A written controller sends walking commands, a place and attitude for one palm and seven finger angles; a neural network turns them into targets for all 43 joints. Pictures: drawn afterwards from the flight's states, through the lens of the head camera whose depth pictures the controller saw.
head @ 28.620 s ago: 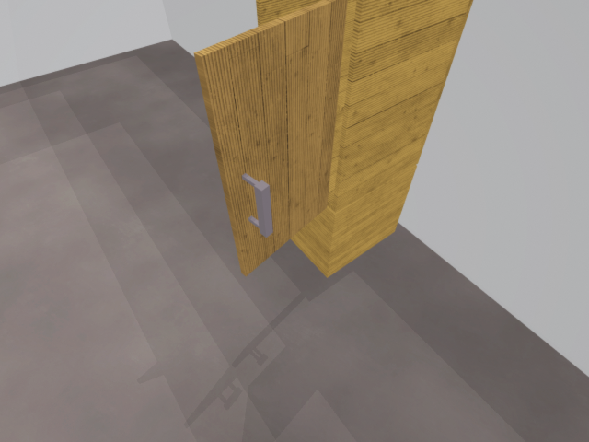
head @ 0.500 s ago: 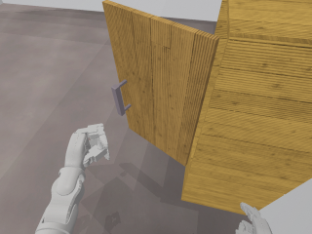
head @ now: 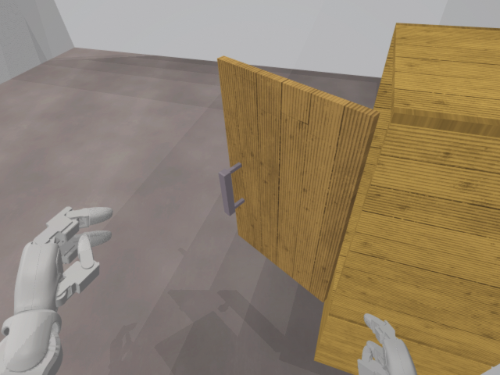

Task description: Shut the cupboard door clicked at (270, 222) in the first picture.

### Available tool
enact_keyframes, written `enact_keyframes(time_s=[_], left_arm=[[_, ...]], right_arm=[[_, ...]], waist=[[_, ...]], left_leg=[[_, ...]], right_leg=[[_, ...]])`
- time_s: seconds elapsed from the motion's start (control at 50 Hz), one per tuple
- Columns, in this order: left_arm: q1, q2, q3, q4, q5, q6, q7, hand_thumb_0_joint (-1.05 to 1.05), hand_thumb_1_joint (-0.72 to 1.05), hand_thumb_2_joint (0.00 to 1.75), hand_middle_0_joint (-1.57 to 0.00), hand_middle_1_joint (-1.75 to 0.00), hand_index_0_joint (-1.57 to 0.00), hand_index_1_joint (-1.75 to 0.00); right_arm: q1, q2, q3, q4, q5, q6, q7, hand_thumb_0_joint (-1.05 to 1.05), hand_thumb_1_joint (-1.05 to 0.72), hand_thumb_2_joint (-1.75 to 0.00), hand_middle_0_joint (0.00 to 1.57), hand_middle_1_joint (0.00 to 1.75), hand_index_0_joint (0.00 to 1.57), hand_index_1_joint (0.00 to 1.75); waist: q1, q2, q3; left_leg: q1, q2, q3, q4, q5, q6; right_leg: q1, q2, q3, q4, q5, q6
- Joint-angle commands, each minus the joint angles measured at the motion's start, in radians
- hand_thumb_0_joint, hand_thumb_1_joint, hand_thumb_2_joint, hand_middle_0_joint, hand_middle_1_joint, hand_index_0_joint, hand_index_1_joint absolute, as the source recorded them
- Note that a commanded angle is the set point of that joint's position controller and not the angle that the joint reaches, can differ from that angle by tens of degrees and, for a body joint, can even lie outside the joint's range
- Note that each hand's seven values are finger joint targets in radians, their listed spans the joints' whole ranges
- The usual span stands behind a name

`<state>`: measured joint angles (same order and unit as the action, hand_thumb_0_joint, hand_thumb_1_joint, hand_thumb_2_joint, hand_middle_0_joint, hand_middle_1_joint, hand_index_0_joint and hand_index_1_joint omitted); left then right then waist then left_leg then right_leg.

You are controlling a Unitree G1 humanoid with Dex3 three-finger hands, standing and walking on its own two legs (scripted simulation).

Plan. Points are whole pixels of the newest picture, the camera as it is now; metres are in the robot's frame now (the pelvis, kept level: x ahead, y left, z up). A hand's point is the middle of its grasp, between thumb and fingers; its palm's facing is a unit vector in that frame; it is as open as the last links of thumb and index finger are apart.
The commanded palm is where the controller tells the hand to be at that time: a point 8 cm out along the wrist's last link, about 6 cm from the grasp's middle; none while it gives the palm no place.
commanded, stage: draw the hand back to the body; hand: left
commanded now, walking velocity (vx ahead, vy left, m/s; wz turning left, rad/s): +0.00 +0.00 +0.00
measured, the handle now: (233, 189) +0.58 +0.13 -0.08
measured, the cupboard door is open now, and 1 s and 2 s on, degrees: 65 65 65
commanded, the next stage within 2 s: step back with the hand held close in 0.50 s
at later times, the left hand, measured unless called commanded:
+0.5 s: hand (58, 275) +0.18 +0.26 +0.16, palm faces +0.45 -0.80 -0.40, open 7.4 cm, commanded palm +0.13 +0.29 +0.17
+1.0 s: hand (41, 278) +0.18 +0.28 +0.16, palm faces +0.37 -0.78 -0.50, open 7.4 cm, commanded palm +0.12 +0.31 +0.17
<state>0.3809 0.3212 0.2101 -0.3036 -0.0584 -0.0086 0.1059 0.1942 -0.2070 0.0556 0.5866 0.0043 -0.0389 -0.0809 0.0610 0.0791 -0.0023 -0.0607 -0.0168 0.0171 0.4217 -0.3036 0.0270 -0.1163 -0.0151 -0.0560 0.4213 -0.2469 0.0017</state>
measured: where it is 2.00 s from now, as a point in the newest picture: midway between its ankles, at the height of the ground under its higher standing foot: outside the picture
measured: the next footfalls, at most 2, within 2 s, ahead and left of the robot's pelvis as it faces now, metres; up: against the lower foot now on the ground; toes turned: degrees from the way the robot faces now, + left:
none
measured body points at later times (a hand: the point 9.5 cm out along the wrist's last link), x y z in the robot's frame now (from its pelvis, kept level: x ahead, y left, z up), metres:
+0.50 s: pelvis -0.01 +0.00 +0.00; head -0.04 -0.03 +0.45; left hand +0.15 +0.30 +0.18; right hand +0.17 -0.23 -0.08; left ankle -0.04 +0.10 -0.74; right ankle -0.01 -0.12 -0.74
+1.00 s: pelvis -0.04 +0.02 -0.01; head -0.03 +0.01 +0.44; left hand +0.15 +0.32 +0.18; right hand +0.13 -0.24 -0.09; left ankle -0.04 +0.10 -0.74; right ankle -0.01 -0.12 -0.74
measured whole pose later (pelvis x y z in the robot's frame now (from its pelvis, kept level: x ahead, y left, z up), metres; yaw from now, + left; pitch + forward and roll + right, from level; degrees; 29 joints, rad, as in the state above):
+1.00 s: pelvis -0.04 +0.02 -0.01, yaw -2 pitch +1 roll +0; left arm 0.54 0.43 0.41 -0.45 -0.06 -0.14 0.13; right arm 0.18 -0.25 -0.02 0.55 0.01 0.03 -0.10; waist 0.00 0.03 -0.01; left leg -0.24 -0.03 0.07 0.52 -0.30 0.06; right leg -0.31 -0.03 -0.01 0.51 -0.21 0.03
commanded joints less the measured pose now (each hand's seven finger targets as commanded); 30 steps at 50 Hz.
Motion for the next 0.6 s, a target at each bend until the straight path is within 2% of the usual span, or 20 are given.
enact_keyframes(time_s=[0.0, 0.02, 0.06, 0.08, 0.1, 0.12, 0.16, 0.24, 0.26, 0.3, 0.36, 0.4, 0.42, 0.5, 0.58], left_arm=[[-0.067, 0.201, 0.190, -0.281, -0.006, -0.079, 0.016, 0.00, 0.90, 0.90, -0.34, -0.45, -0.34, -0.45], [-0.056, 0.207, 0.207, -0.279, -0.006, -0.082, 0.018, 0.00, 0.90, 0.90, -0.31, -0.42, -0.31, -0.42], [-0.023, 0.243, 0.262, -0.297, -0.009, -0.094, 0.023, 0.00, 0.90, 0.90, -0.25, -0.36, -0.25, -0.36], [-0.013, 0.248, 0.278, -0.307, -0.012, -0.100, 0.024, 0.00, 0.90, 0.90, -0.23, -0.33, -0.23, -0.33], [0.001, 0.253, 0.294, -0.307, -0.012, -0.105, 0.027, 0.00, 0.90, 0.90, -0.20, -0.30, -0.20, -0.30], [0.000, 0.209, 0.252, -0.291, -0.007, -0.108, 0.023, 0.00, 0.90, 0.90, -0.20, -0.30, -0.20, -0.30], [0.004, 0.174, 0.213, -0.245, -0.007, -0.105, 0.018, 0.00, 0.90, 0.90, -0.20, -0.30, -0.20, -0.30], [-0.060, 0.194, 0.218, -0.261, 0.000, -0.117, 0.025, 0.00, 0.90, 0.90, -0.20, -0.30, -0.20, -0.30], [-0.059, 0.224, 0.243, -0.271, -0.002, -0.121, 0.028, 0.00, 0.90, 0.90, -0.20, -0.30, -0.20, -0.30], [-0.055, 0.226, 0.247, -0.303, 0.002, -0.130, 0.030, 0.00, 0.90, 0.90, -0.20, -0.30, -0.20, -0.30], [-0.039, 0.252, 0.276, -0.307, 0.001, -0.133, 0.033, 0.00, 0.90, 0.90, -0.20, -0.30, -0.20, -0.30], [-0.027, 0.233, 0.267, -0.298, -0.002, -0.132, 0.030, 0.00, 0.90, 0.90, -0.20, -0.30, -0.20, -0.30], [-0.036, 0.232, 0.264, -0.307, -0.001, -0.133, 0.029, 0.00, 0.90, 0.90, -0.20, -0.30, -0.20, -0.30], [-0.016, 0.218, 0.262, -0.267, -0.006, -0.130, 0.024, 0.00, 0.90, 0.90, -0.20, -0.30, -0.20, -0.30], [-0.011, 0.213, 0.258, -0.265, -0.009, -0.126, 0.017, 0.00, 0.90, 0.90, -0.20, -0.30, -0.20, -0.30]], right_arm=[[-0.117, -0.105, -0.054, -0.149, -0.001, -0.070, -0.003, 0.00, -0.90, -0.90, 0.20, 0.30, 0.20, 0.30], [-0.119, -0.104, -0.055, -0.145, 0.000, -0.073, -0.003, 0.00, -0.90, -0.90, 0.20, 0.30, 0.20, 0.30], [-0.121, -0.111, -0.062, -0.140, 0.001, -0.085, -0.004, 0.00, -0.90, -0.90, 0.20, 0.30, 0.20, 0.30], [-0.119, -0.108, -0.062, -0.139, 0.002, -0.089, -0.004, 0.00, -0.90, -0.90, 0.20, 0.30, 0.20, 0.30], [-0.121, -0.106, -0.064, -0.134, 0.005, -0.092, -0.005, 0.00, -0.90, -0.90, 0.20, 0.30, 0.20, 0.30], [-0.119, -0.108, -0.064, -0.128, 0.004, -0.097, -0.004, 0.00, -0.90, -0.90, 0.20, 0.30, 0.20, 0.30], [-0.114, -0.121, -0.071, -0.117, 0.006, -0.104, -0.002, 0.00, -0.90, -0.90, 0.20, 0.30, 0.20, 0.30], [-0.115, -0.127, -0.075, -0.116, 0.005, -0.111, -0.008, 0.00, -0.90, -0.90, 0.20, 0.30, 0.20, 0.30], [-0.116, -0.130, -0.077, -0.114, 0.002, -0.116, -0.012, 0.00, -0.90, -0.90, 0.20, 0.30, 0.20, 0.30], [-0.122, -0.120, -0.074, -0.116, 0.002, -0.124, -0.014, 0.00, -0.90, -0.90, 0.20, 0.30, 0.20, 0.30], [-0.124, -0.118, -0.070, -0.112, 0.000, -0.134, -0.014, 0.00, -0.90, -0.90, 0.20, 0.30, 0.20, 0.30], [-0.122, -0.110, -0.069, -0.113, 0.002, -0.134, -0.013, 0.00, -0.90, -0.90, 0.20, 0.30, 0.20, 0.30], [-0.123, -0.110, -0.069, -0.113, 0.003, -0.136, -0.012, 0.00, -0.90, -0.90, 0.20, 0.30, 0.20, 0.30], [-0.119, -0.110, -0.070, -0.112, 0.002, -0.131, -0.010, 0.00, -0.90, -0.90, 0.20, 0.30, 0.20, 0.30], [-0.115, -0.113, -0.074, -0.114, 0.002, -0.125, -0.009, 0.00, -0.90, -0.90, 0.20, 0.30, 0.20, 0.30]], waist=[[-0.001, -0.014, -0.095], [-0.001, -0.021, -0.070], [0.007, -0.030, -0.073], [0.010, -0.005, -0.084], [0.011, -0.005, -0.067], [0.001, 0.001, -0.042], [-0.009, -0.049, 0.001], [-0.007, -0.034, -0.006], [-0.001, -0.041, -0.026], [0.005, -0.007, -0.063], [0.011, 0.007, -0.047], [0.010, 0.007, -0.034], [0.007, 0.028, -0.028], [0.006, -0.007, -0.001], [0.003, -0.028, -0.024]], left_leg=[[-0.049, 0.046, -0.015, -0.054, 0.431, -0.023], [-0.061, 0.046, -0.016, -0.060, 0.400, -0.024], [-0.069, 0.045, -0.014, -0.061, 0.382, -0.021], [-0.070, 0.043, -0.014, -0.063, 0.374, -0.022], [-0.077, 0.045, -0.013, -0.065, 0.354, -0.023], [-0.079, 0.044, -0.011, -0.070, 0.342, -0.024], [-0.087, 0.048, -0.011, -0.079, 0.296, -0.018], [-0.090, 0.041, -0.015, -0.092, 0.206, -0.009], [-0.086, 0.039, -0.013, -0.090, 0.209, -0.006], [-0.076, 0.034, -0.010, -0.083, 0.227, -0.006], [-0.094, 0.034, -0.014, -0.084, 0.243, -0.012], [-0.095, 0.036, -0.008, -0.083, 0.241, -0.013], [-0.095, 0.035, -0.004, -0.083, 0.237, -0.014], [-0.106, 0.038, -0.004, -0.089, 0.224, -0.012], [-0.090, 0.038, 0.005, -0.083, 0.236, -0.005]], right_leg=[[0.094, -0.005, 0.006, -0.028, 0.292, -0.014], [0.081, -0.003, 0.004, -0.032, 0.265, -0.014], [0.089, -0.001, 0.006, -0.036, 0.254, -0.016], [0.096, -0.005, 0.008, -0.032, 0.247, -0.017], [0.086, -0.002, 0.007, -0.033, 0.228, -0.017], [0.065, -0.003, 0.004, -0.035, 0.212, -0.016], [0.033, -0.002, 0.006, -0.052, 0.175, -0.014], [0.027, -0.003, 0.010, -0.054, 0.101, -0.015], [0.043, -0.004, 0.012, -0.057, 0.110, -0.015], [0.061, -0.005, 0.015, -0.047, 0.127, -0.017], [0.073, -0.003, 0.015, -0.047, 0.148, -0.020], [0.065, -0.003, 0.017, -0.048, 0.148, -0.019], [0.060, -0.003, 0.021, -0.050, 0.148, -0.019], [0.051, -0.003, 0.019, -0.058, 0.137, -0.017], [0.055, -0.005, 0.025, -0.063, 0.153, -0.014]])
